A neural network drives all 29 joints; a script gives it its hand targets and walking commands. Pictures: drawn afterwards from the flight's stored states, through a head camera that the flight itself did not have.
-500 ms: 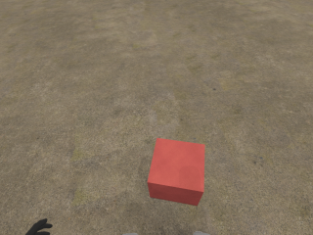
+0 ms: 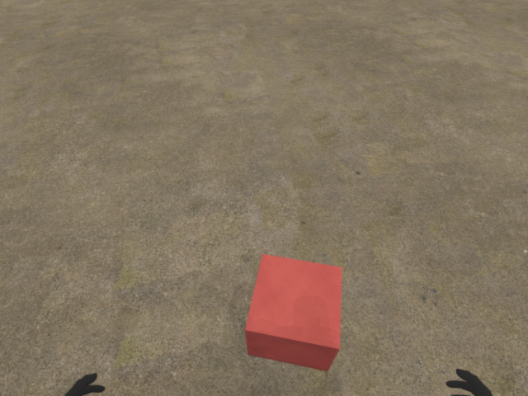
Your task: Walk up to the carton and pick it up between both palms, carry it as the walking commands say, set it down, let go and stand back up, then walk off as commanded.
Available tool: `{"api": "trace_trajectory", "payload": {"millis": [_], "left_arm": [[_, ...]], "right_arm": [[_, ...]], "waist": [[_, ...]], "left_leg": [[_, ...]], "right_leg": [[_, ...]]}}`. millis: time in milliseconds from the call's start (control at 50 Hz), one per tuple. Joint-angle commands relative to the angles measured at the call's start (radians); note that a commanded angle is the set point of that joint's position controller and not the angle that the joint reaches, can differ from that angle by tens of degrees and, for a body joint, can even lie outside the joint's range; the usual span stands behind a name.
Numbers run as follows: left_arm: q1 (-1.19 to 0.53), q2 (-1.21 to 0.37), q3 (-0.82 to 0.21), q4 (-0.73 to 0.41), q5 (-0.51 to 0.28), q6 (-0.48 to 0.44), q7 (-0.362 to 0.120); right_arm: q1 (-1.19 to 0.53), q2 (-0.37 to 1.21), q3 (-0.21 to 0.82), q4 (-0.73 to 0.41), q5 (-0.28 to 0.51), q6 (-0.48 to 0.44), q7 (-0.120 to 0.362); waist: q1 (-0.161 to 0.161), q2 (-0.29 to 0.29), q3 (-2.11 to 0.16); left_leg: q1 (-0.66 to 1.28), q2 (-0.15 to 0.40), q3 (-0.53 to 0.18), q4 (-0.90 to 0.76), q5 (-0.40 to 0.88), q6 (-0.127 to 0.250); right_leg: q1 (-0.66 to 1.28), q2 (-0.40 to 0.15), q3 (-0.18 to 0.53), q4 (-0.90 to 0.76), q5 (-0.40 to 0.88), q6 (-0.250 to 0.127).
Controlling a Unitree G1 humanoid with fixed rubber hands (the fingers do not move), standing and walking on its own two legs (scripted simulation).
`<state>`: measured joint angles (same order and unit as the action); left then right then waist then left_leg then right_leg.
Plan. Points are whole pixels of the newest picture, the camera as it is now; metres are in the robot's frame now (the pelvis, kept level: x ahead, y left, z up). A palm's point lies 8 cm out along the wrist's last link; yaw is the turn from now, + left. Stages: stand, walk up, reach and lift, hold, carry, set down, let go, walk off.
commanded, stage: walk up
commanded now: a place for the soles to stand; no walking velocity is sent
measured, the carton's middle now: (294, 311) +0.53 -0.08 -0.66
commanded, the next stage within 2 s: reach and lift in 1.60 s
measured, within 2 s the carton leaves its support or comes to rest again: neither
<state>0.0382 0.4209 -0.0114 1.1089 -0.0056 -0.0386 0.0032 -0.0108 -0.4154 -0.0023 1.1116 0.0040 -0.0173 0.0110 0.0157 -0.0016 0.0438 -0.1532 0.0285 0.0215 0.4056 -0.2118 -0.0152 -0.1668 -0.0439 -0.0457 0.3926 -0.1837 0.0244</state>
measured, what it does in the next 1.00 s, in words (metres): shifts its weight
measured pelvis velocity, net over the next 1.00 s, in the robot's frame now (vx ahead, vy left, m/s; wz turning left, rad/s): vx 0.06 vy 0.00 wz -0.18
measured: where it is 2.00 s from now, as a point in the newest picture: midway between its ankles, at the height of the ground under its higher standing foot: outside the picture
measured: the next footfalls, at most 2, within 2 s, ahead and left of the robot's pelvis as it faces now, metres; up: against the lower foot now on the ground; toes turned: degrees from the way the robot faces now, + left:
none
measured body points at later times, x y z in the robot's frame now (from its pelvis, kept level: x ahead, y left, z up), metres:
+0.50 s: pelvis +0.05 -0.01 -0.01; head +0.07 -0.01 +0.44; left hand +0.20 +0.32 -0.11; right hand +0.12 -0.36 -0.12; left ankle +0.01 +0.13 -0.74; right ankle +0.02 -0.13 -0.74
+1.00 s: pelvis +0.06 +0.00 +0.00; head +0.07 +0.00 +0.45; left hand +0.24 +0.30 -0.11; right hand +0.14 -0.35 -0.10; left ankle +0.06 +0.13 -0.74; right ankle +0.02 -0.12 -0.74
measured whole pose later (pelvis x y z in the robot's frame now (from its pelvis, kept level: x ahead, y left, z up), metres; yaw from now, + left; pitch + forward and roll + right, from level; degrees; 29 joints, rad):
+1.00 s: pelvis +0.06 +0.00 +0.00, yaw -10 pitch -2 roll +0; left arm 0.06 0.42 -0.01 1.05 0.00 -0.02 0.01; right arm 0.03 -0.42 -0.03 1.02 0.00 -0.01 0.00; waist 0.00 0.00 0.05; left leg -0.11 0.05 0.09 0.41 -0.27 -0.02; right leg -0.13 -0.01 0.02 0.43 -0.26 0.01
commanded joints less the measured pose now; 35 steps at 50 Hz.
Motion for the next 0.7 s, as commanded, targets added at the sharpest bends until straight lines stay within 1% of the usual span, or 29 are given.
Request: {"api": "trace_trajectory", "payload": {"millis": [0,20,60,80,120,160,180,200,220,240,260,280,300,340,360,380,400,440,480,500,520,540,560,580,600,620,640,660,680], "left_arm": [[-0.047,0.175,0.03,-0.019,0.003,-0.006,0.003],[-0.006,0.203,0.04,-0.037,0.013,-0.005,-0.004],[-0.028,0.195,0.046,-0.055,0.018,0.002,-0.009],[-0.023,0.185,0.047,-0.064,0.02,0.004,-0.012],[0.007,0.171,0.049,-0.074,0.023,0.004,-0.013],[0.052,0.179,0.058,-0.074,0.026,-0.001,-0.014],[0.067,0.192,0.062,-0.073,0.027,-0.004,-0.013],[0.07,0.22,0.069,-0.078,0.027,-0.007,-0.013],[0.087,0.249,0.075,-0.083,0.025,-0.009,-0.01],[0.114,0.274,0.081,-0.088,0.021,-0.009,-0.005],[0.121,0.283,0.083,-0.097,0.018,-0.008,0.002],[0.107,0.276,0.081,-0.109,0.016,-0.006,0.007],[0.077,0.257,0.074,-0.12,0.012,-0.004,0.009],[0.033,0.211,0.057,-0.134,0.001,0.0,0.008],[0.029,0.196,0.053,-0.135,-0.002,0.001,0.008],[0.027,0.195,0.053,-0.139,-0.003,0.002,0.008],[0.022,0.193,0.053,-0.143,-0.003,0.004,0.008],[0.018,0.181,0.052,-0.149,0.004,0.008,0.004],[0.032,0.181,0.055,-0.15,0.01,0.008,-0.001],[0.055,0.195,0.062,-0.146,0.014,0.006,-0.001],[0.106,0.218,0.072,-0.135,0.014,0.003,0.003],[0.162,0.253,0.084,-0.129,0.013,0.0,0.011],[0.189,0.278,0.093,-0.131,0.011,0.0,0.018],[0.174,0.272,0.089,-0.142,0.017,-0.001,0.021],[0.148,0.275,0.09,-0.159,0.025,-0.001,0.021],[0.097,0.257,0.083,-0.173,0.023,0.0,0.022],[0.024,0.232,0.07,-0.187,0.015,0.006,0.021],[-0.033,0.199,0.056,-0.195,0.007,0.012,0.019],[-0.041,0.153,0.044,-0.201,-0.005,0.019,0.015]], "right_arm": [[-0.05,-0.178,-0.027,-0.015,-0.002,-0.007,-0.003],[-0.025,-0.226,-0.053,-0.036,-0.022,-0.017,-0.002],[0.002,-0.231,-0.06,-0.036,-0.025,-0.016,-0.001],[0.005,-0.237,-0.065,-0.044,-0.026,-0.014,-0.001],[0.001,-0.249,-0.074,-0.065,-0.027,-0.011,-0.001],[-0.021,-0.253,-0.077,-0.088,-0.028,-0.008,0.0],[-0.032,-0.241,-0.073,-0.101,-0.028,-0.006,0.001],[-0.03,-0.219,-0.066,-0.113,-0.025,-0.007,0.001],[-0.019,-0.197,-0.059,-0.124,-0.024,-0.01,0.0],[-0.014,-0.184,-0.056,-0.131,-0.022,-0.01,-0.001],[-0.01,-0.178,-0.054,-0.135,-0.022,-0.012,-0.001],[0.009,-0.177,-0.054,-0.132,-0.022,-0.015,-0.003],[0.036,-0.178,-0.055,-0.125,-0.023,-0.019,-0.006],[0.084,-0.211,-0.067,-0.106,-0.026,-0.028,-0.012],[0.104,-0.235,-0.073,-0.101,-0.023,-0.028,-0.014],[0.122,-0.25,-0.079,-0.1,-0.018,-0.023,-0.015],[0.129,-0.259,-0.085,-0.104,-0.015,-0.017,-0.016],[0.121,-0.263,-0.092,-0.125,-0.015,-0.008,-0.019],[0.082,-0.252,-0.091,-0.152,-0.016,0.0,-0.019],[0.062,-0.237,-0.087,-0.168,-0.015,0.002,-0.019],[0.045,-0.214,-0.08,-0.186,-0.013,0.003,-0.02],[0.032,-0.192,-0.074,-0.204,-0.012,0.004,-0.02],[0.013,-0.169,-0.069,-0.219,-0.008,0.006,-0.019],[0.004,-0.15,-0.063,-0.228,-0.006,0.006,-0.019],[0.019,-0.156,-0.062,-0.228,-0.007,0.004,-0.017],[0.055,-0.162,-0.066,-0.21,-0.01,0.0,-0.015],[0.104,-0.159,-0.068,-0.184,-0.013,-0.006,-0.016],[0.135,-0.184,-0.075,-0.163,-0.023,-0.016,-0.018],[0.125,-0.238,-0.075,-0.161,-0.026,-0.025,-0.017]], "waist": [[-0.006,0.011,-0.082],[-0.024,-0.006,-0.111],[-0.038,0.027,-0.045],[-0.038,0.055,-0.007],[-0.026,0.097,0.035],[0.0,0.089,0.03],[0.008,0.054,0.024],[0.002,-0.026,0.015],[0.0,-0.105,-0.015],[0.011,-0.138,-0.038],[0.016,-0.147,-0.043],[0.004,-0.139,-0.057],[-0.016,-0.124,-0.068],[-0.038,-0.037,-0.087],[-0.039,0.008,-0.097],[-0.038,0.039,-0.111],[-0.039,0.06,-0.107],[-0.037,0.086,-0.078],[-0.016,0.079,-0.05],[-0.001,0.048,-0.06],[0.021,-0.004,-0.087],[0.044,-0.064,-0.122],[0.066,-0.12,-0.125],[0.051,-0.147,-0.093],[0.034,-0.143,-0.07],[0.001,-0.132,-0.065],[-0.042,-0.113,-0.06],[-0.069,-0.043,-0.064],[-0.053,0.058,-0.061]], "left_leg": [[0.026,0.112,-0.098,-0.111,0.115,0.036],[0.068,0.085,-0.045,-0.071,-0.094,0.048],[0.019,0.104,-0.093,-0.105,-0.296,0.073],[0.01,0.124,-0.122,-0.128,-0.351,0.085],[-0.012,0.173,-0.162,-0.167,-0.39,0.111],[-0.055,0.186,-0.134,-0.133,-0.324,0.125],[-0.085,0.154,-0.082,-0.075,-0.277,0.113],[-0.105,0.101,-0.019,0.016,-0.217,0.091],[-0.126,0.046,0.033,0.118,-0.168,0.061],[-0.171,0.013,0.029,0.16,-0.158,0.045],[-0.21,0.003,0.012,0.155,-0.156,0.043],[-0.184,0.01,-0.005,0.122,-0.13,0.045],[-0.129,0.02,-0.017,0.079,-0.067,0.047],[0.059,0.079,-0.048,0.009,0.177,0.058],[0.137,0.117,-0.062,0.025,0.297,0.069],[0.191,0.141,-0.083,0.042,0.373,0.091],[0.213,0.162,-0.092,0.048,0.391,0.115],[0.177,0.194,-0.108,0.043,0.323,0.144],[0.08,0.176,-0.069,0.059,0.255,0.128],[0.02,0.146,-0.027,0.102,0.263,0.107],[-0.062,0.105,0.026,0.189,0.278,0.078],[-0.151,0.063,0.042,0.27,0.223,0.048],[-0.217,0.017,0.043,0.352,0.049,0.035],[-0.258,0.007,0.022,0.363,-0.299,0.042],[-0.26,0.03,-0.009,0.313,-0.369,0.048],[-0.206,0.037,-0.012,0.217,-0.31,0.05],[-0.081,0.036,-0.005,0.063,-0.156,0.051],[0.063,0.074,-0.069,-0.041,0.151,0.057],[0.118,0.188,-0.186,-0.062,0.273,0.094]], "right_leg": [[0.041,-0.1,0.092,-0.092,0.122,-0.036],[0.012,-0.066,0.097,-0.06,-0.025,-0.053],[-0.096,-0.044,0.1,-0.007,-0.227,-0.07],[-0.151,-0.027,0.088,0.026,-0.253,-0.068],[-0.186,0.005,0.049,0.092,-0.202,-0.058],[-0.12,0.003,0.046,0.091,-0.144,-0.057],[-0.073,-0.014,0.078,0.055,-0.112,-0.065],[-0.035,-0.052,0.149,0.016,-0.044,-0.083],[0.013,-0.117,0.255,-0.021,0.028,-0.119],[0.075,-0.167,0.343,-0.039,0.09,-0.164],[0.121,-0.19,0.376,-0.032,0.161,-0.192],[0.122,-0.199,0.367,-0.015,0.231,-0.198],[0.097,-0.18,0.325,0.008,0.285,-0.176],[-0.004,-0.093,0.189,0.091,0.366,-0.096],[-0.061,-0.052,0.128,0.149,0.333,-0.069],[-0.109,-0.026,0.092,0.193,0.267,-0.06],[-0.148,-0.007,0.065,0.219,0.206,-0.056],[-0.165,0.007,0.036,0.235,0.123,-0.058],[-0.081,-0.004,0.038,0.177,0.148,-0.07],[0.006,-0.024,0.062,0.163,0.246,-0.082],[0.121,-0.07,0.118,0.16,0.397,-0.11],[0.216,-0.129,0.218,0.146,0.508,-0.159],[0.25,-0.186,0.297,0.117,0.585,-0.223],[0.218,-0.244,0.348,0.078,0.615,-0.276],[0.192,-0.255,0.349,0.075,0.59,-0.286],[0.153,-0.233,0.317,0.091,0.57,-0.256],[0.056,-0.187,0.252,0.106,0.524,-0.192],[-0.075,-0.116,0.18,0.139,0.391,-0.107],[-0.154,-0.021,0.091,0.192,0.157,-0.035]]}}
